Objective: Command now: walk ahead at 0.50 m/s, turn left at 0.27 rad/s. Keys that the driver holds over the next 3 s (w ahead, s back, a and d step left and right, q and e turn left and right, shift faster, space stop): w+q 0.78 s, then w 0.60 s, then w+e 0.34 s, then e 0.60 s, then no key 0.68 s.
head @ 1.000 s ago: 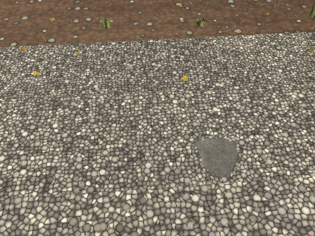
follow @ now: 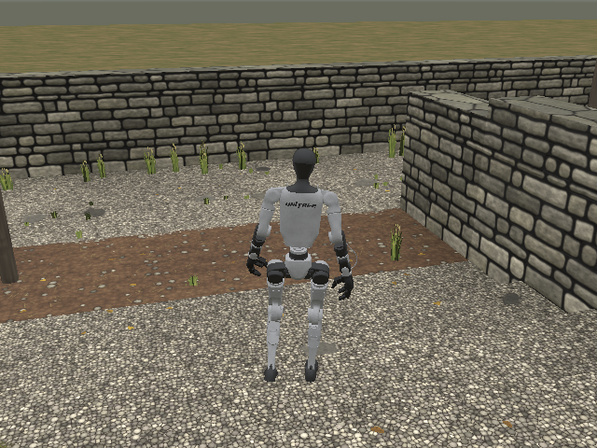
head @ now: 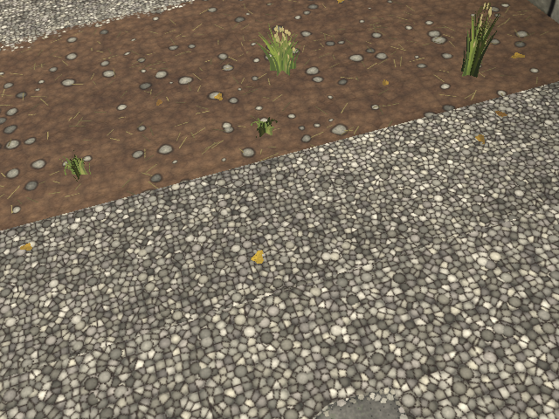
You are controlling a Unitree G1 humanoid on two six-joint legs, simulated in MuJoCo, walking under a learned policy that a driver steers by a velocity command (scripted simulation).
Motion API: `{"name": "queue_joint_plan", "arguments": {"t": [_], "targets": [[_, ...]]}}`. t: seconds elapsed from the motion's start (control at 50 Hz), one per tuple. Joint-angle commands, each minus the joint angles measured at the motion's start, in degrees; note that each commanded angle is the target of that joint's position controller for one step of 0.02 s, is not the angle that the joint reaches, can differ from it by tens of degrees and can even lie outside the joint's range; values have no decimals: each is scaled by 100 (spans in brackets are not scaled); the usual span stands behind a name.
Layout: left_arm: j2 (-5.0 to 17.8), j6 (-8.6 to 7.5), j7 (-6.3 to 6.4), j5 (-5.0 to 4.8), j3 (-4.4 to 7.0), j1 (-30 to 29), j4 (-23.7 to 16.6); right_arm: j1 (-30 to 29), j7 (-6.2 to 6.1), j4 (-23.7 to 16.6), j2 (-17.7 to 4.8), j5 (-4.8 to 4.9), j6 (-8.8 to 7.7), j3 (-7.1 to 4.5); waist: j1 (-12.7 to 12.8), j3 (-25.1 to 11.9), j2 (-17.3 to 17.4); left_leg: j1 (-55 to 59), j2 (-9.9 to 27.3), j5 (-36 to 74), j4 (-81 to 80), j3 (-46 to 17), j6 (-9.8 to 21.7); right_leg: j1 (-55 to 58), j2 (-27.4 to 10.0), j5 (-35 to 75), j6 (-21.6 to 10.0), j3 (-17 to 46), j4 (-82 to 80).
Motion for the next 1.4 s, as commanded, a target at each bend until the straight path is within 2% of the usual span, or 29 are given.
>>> {"name": "queue_joint_plan", "arguments": {"t": [0.02,0.14,0.16,0.26,0.42,0.46,0.5,0.54,0.56,0.58,0.6,0.62,0.64,0.66,0.68,0.72,0.78,0.86,0.9,0.96,0.98,1.0,1.02,1.04,1.06,1.1,1.18,1.3,1.4], "targets": [[562,-101,80,-32,160,617,-16,210,42,-194,-536,-100,149,-195,187,20,-788,-1177,341,412,215,-330,-12,1096,-1575,1606,-457,1349,-1617],[748,-239,189,14,250,1265,249,-395,162,-404,-408,-175,424,-254,215,117,-541,-2061,322,1687,378,-191,-95,1238,-1582,1882,-566,574,-1482],[704,-298,173,10,220,1276,272,-662,191,-490,-412,-118,403,-274,202,276,-584,-2298,295,2069,53,-109,-91,1215,-1401,1440,-499,425,-1532],[712,-519,270,-4,214,1450,642,-1431,222,-694,-396,-186,255,-305,209,493,-443,-2308,180,3759,-1464,-72,-62,1171,-1373,907,-291,3,-1062],[499,-405,390,265,135,2602,1013,-2946,343,-1175,-194,-202,205,-152,946,1165,-254,-3046,219,4461,-2771,484,183,2049,-1643,550,-217,-244,445],[306,-287,383,172,29,2438,1009,-2971,385,-1183,5,-156,184,-47,909,1143,-274,-1923,137,5025,-3353,845,246,1383,-1447,628,-133,-529,808],[445,-207,391,72,15,2264,964,-2277,341,-914,-72,-233,212,-45,596,779,-126,-628,-113,5027,-3554,1148,333,1100,-1386,1786,-66,-727,1963],[734,-90,439,75,87,2206,980,-643,184,-300,-403,-241,232,-177,-110,-70,-419,1020,-117,4589,-3676,1033,575,1031,-1439,3023,-78,-526,4226],[848,-55,379,-68,175,1888,941,274,90,57,-745,-369,182,-335,-755,-369,357,2313,-83,5127,-4375,942,871,348,-874,1521,114,-887,6359],[564,-62,331,-107,189,2116,845,539,64,209,-1389,-366,144,-476,-515,-499,1202,4368,718,7864,-2827,271,1244,-2307,-92,-3770,250,-795,8870],[630,-86,377,-331,145,2140,357,856,70,25,-1602,-138,84,-501,-600,-2114,885,6231,2174,9263,-1709,-1386,2129,-3715,-351,-3457,295,288,9137],[755,-69,401,-264,123,1649,167,787,-27,-166,-1350,-8,147,-456,-753,-2499,-126,5908,2303,7412,-2424,-1925,2269,-3946,-645,-2935,365,539,8591],[819,-61,349,-5,118,1350,96,530,-72,-231,-1004,-36,171,-326,-563,-1656,-673,4843,1996,5004,-3187,-1934,1969,-4151,-804,-2268,263,619,7771],[524,-40,278,93,58,1317,23,265,-224,-189,-1108,-175,209,-353,-269,-1416,-164,4039,2226,2254,-3848,-2801,2254,-4416,-658,-2188,338,547,7820],[783,-22,250,293,137,1246,30,-126,-252,-376,-747,-49,78,-206,35,-963,-999,2742,2125,1558,-4113,-2694,1964,-3895,-983,-1156,407,860,6467],[489,185,194,196,113,796,-154,-890,-190,-489,-879,-49,-69,-196,552,133,-779,-273,1318,2373,-4705,-1868,1788,-1969,-1041,-622,802,791,4246],[267,162,144,53,36,714,-234,-845,-87,-560,-852,-52,-191,-218,559,-319,-175,-623,780,3552,-4401,-1228,1491,-951,-922,411,790,712,2879],[359,110,103,-14,68,-165,-389,-225,35,-491,-702,25,-126,-215,94,-217,51,31,608,2040,-4356,-1292,1160,-854,-680,1034,558,573,1681],[435,114,49,17,113,-584,-532,79,41,-455,-726,-46,-60,-211,-85,46,8,316,777,1350,-4321,-1602,1120,-1010,-574,510,457,522,1328],[424,23,0,37,165,-167,-471,117,-14,-490,-855,-90,-23,-229,209,168,9,364,761,1072,-3804,-1695,938,-157,-301,-124,280,417,407],[591,-67,27,96,237,534,-230,68,-41,-521,-713,-92,-50,-194,516,-36,-183,49,429,1310,-2979,-1432,762,756,-312,-367,138,685,101],[1106,-163,79,190,370,1479,-64,6,-26,-707,-302,-1,-124,-91,874,-609,-1100,-776,-206,1041,-1156,-649,470,1941,-1538,-1225,-270,2306,-498],[1622,-84,105,80,518,1968,185,243,-11,-795,-363,5,-150,-140,810,-787,-2169,-2154,-938,-1170,147,-101,311,2534,-2533,-2088,-836,4580,-1426],[1169,2,106,-4,416,1636,124,-22,-14,-738,-717,-147,-106,-222,686,-135,-1010,-2660,-575,-1014,709,-535,331,2134,-2378,-2721,-823,4350,-1393],[877,21,86,-6,337,1195,37,-300,38,-780,-611,-134,-97,-217,553,254,-572,-2655,-394,-469,715,-606,310,1594,-2131,-2438,-734,3650,-1395],[590,-26,110,-21,254,739,21,-336,89,-784,-469,-130,-52,-190,241,299,-756,-2150,-120,173,266,-579,162,993,-1676,-1117,-466,2601,-1584],[599,-178,52,-89,280,1037,287,-501,110,-749,-418,-139,64,-164,120,11,-824,-1816,-30,889,-122,-289,-144,920,-1373,1358,-541,1559,-1602],[685,-162,88,-153,266,1452,526,-2024,158,-1216,-177,-125,0,25,406,193,-795,-1495,155,2016,-2051,311,-276,903,-1108,1768,-537,939,-1810],[809,-85,92,-46,290,1638,682,-2088,132,-1250,-325,-119,13,55,348,298,-847,-641,77,1426,-2549,437,-116,997,-1314,2237,-520,838,-1538]]}}
Next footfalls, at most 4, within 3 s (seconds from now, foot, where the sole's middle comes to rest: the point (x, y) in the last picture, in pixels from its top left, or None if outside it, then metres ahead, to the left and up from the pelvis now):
0.56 left None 0.44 0.14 -0.94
0.98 right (289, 376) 0.68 0.04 -0.94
1.48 left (185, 356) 0.76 0.34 -0.94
2.12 right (211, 279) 1.12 0.30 -1.10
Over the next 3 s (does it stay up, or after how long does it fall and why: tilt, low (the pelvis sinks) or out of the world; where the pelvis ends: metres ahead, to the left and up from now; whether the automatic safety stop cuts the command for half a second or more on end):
stays up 1.03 0.39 -0.33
